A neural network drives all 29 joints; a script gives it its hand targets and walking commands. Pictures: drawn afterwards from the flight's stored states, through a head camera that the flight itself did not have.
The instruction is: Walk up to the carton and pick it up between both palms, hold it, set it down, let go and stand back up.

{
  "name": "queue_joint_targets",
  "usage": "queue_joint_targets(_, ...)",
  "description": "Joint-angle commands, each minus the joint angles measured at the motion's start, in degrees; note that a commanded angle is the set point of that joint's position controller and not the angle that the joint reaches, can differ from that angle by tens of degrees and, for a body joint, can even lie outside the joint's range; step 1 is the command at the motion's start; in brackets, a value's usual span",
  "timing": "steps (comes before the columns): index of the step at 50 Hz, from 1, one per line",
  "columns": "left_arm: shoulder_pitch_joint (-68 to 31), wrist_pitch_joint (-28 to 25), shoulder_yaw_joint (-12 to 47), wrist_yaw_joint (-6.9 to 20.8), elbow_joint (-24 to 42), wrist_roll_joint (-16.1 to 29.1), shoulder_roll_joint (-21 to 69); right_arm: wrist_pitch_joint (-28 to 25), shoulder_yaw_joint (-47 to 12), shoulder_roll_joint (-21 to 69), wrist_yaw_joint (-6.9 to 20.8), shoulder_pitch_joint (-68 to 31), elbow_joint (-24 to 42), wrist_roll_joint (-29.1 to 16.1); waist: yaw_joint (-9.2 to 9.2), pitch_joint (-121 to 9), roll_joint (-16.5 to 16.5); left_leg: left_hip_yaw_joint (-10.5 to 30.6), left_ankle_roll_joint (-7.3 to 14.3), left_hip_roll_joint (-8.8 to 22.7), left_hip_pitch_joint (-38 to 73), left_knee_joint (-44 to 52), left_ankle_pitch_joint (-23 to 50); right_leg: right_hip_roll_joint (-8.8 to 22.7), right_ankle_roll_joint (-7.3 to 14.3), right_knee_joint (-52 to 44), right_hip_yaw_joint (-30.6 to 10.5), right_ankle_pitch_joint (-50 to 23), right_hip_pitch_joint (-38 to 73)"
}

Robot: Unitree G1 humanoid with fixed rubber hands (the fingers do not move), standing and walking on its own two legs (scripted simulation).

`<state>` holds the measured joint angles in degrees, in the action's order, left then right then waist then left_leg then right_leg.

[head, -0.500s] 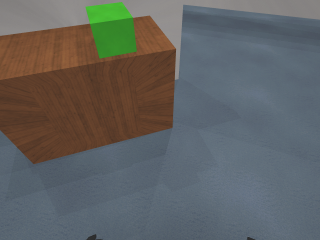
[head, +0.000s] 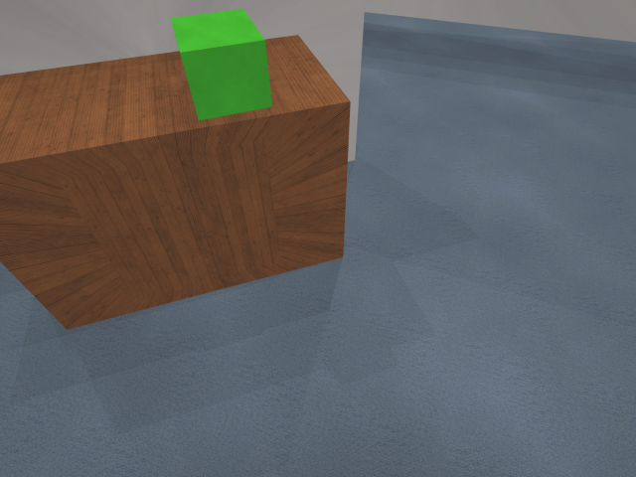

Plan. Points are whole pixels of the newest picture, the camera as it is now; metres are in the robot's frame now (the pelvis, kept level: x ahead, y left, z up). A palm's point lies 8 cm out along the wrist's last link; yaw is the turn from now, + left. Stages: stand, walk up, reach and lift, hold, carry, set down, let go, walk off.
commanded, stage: stand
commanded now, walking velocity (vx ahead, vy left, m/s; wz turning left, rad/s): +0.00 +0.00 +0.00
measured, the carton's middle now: (221, 62) +1.16 +0.31 +0.02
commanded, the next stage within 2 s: walk up in 1.22 s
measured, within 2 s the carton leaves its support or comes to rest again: neither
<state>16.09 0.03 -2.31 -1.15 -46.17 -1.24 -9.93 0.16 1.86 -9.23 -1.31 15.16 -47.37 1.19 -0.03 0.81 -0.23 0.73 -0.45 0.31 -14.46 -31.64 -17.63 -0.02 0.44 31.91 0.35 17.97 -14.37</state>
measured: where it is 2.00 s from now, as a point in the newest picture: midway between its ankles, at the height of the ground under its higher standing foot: outside the picture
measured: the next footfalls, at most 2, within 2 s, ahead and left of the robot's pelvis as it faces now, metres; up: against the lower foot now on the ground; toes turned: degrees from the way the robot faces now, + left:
left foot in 1.80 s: +0.12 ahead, +0.23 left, +0.00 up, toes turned +13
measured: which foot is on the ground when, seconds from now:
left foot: down 0.00-1.00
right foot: down 0.00-1.00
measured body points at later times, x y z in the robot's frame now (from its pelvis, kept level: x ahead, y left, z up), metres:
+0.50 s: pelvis -0.01 +0.00 +0.01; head +0.00 +0.00 +0.46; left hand +0.01 +0.23 -0.14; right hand +0.00 -0.23 -0.15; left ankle -0.01 +0.13 -0.73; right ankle -0.01 -0.12 -0.73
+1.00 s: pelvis -0.02 +0.00 +0.01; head -0.02 +0.00 +0.46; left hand -0.04 +0.21 -0.15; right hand -0.05 -0.21 -0.15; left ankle -0.01 +0.13 -0.73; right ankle -0.01 -0.12 -0.73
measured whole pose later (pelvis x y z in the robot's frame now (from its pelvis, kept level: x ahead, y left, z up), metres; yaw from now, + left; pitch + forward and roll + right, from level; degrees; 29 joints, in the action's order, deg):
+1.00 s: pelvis -0.02 +0.00 +0.01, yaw +0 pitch -2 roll +0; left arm 19.4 -0.1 -1.8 -2.1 -62.6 -0.6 -6.6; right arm 0.2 0.5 -6.7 -2.2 18.3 -65.0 0.7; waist 0.0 2.2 0.0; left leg 0.7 -0.7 0.5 -10.8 -24.7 -12.1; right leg -0.2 0.4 25.0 0.3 12.5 -10.7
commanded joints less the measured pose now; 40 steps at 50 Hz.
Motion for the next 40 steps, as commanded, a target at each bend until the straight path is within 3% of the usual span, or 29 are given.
queue_joint_targets(1,1.3,-0.9,-1.6,-0.3,2.0,0.1,-4.7,-1.0,1.3,-5.1,-0.4,0.9,1.7,0.0,0.01,-0.8,1.5,3.4,2.4,3.4,1.1,5.4,11.6,3.3,2.1,-5.1,-3.7,-12.6,0.7)
queue_joint_targets(6,2.1,-1.0,-1.7,-0.5,-0.2,0.1,-4.5,-0.8,1.4,-5.1,-0.6,2.1,-0.5,-0.2,-0.31,-0.5,-0.6,3.3,2.4,3.4,2.1,6.2,11.2,3.7,2.4,-6.9,-4.2,-12.0,1.6)
queue_joint_targets(7,2.3,-1.0,-1.6,-0.4,-0.8,0.2,-4.2,-0.8,1.4,-5.4,-0.6,1.3,-1.1,0.0,0.28,-0.5,0.1,3.4,2.3,3.7,2.0,6.7,11.8,3.9,2.2,-6.9,-3.9,-12.2,2.3)
queue_joint_targets(17,3.4,-1.0,-1.5,-0.8,-5.9,0.5,-3.7,-0.6,1.6,-5.5,-0.9,2.9,-6.9,-0.3,-0.38,2.2,0.9,3.0,1.8,3.7,3.5,9.0,11.2,3.9,2.1,-9.8,-4.1,-10.9,2.3)
queue_joint_targets(24,4.7,-1.0,-1.3,-1.0,-9.2,0.6,-2.7,-0.5,0.9,-4.2,-0.8,3.8,-10.4,-0.4,-0.06,3.0,0.9,3.2,1.6,3.7,3.1,10.2,10.0,4.4,2.1,-11.1,-4.5,-8.9,3.4)
queue_joint_targets(25,4.8,-0.8,-1.0,-1.1,-9.8,0.5,-2.0,-0.5,1.0,-4.4,-0.8,4.4,-10.8,-0.5,-0.48,3.4,-0.6,3.4,1.8,3.6,3.7,10.3,9.5,4.2,2.1,-11.2,-4.4,-9.0,2.9)
queue_joint_targets(40,6.7,-0.6,-0.5,-1.3,-14.3,0.8,-1.0,-0.3,-0.5,-1.9,-1.2,6.0,-15.7,-0.4,0.29,5.4,0.1,3.1,1.5,3.6,2.3,11.4,7.1,4.1,1.7,-12.6,-4.7,-4.8,1.2)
